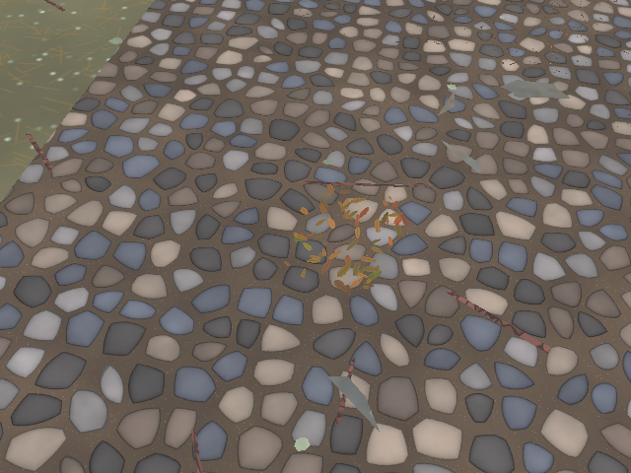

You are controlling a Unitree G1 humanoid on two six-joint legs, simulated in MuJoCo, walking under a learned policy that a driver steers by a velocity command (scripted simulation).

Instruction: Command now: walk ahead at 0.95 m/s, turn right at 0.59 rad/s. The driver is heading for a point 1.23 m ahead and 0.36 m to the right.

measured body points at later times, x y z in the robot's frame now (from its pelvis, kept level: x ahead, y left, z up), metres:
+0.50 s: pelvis +0.43 -0.01 -0.01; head +0.45 -0.01 +0.44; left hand +0.49 +0.27 -0.14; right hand +0.62 -0.28 -0.04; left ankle +0.65 +0.15 -0.67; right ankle +0.35 +0.00 -0.74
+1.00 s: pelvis +0.83 -0.16 -0.01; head +0.85 -0.18 +0.44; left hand +1.17 -0.24 -0.04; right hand +0.55 -0.25 -0.13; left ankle +0.80 +0.06 -0.74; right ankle +0.87 -0.36 -0.70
